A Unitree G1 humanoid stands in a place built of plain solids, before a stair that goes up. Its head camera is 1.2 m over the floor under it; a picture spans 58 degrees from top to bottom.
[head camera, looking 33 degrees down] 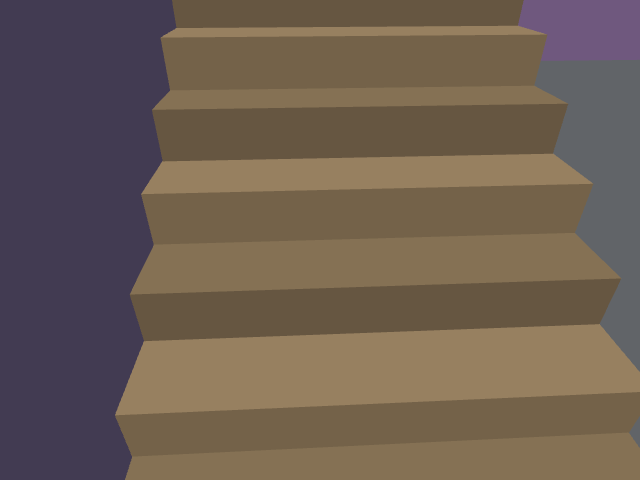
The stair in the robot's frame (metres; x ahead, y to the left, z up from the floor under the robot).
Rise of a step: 0.17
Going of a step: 0.23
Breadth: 1.28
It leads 3 degrees to the left of straight ahead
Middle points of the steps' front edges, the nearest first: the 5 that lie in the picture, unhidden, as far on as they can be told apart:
0.64 -0.17 0.33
0.87 -0.16 0.50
1.10 -0.15 0.66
1.32 -0.13 0.83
1.55 -0.12 0.99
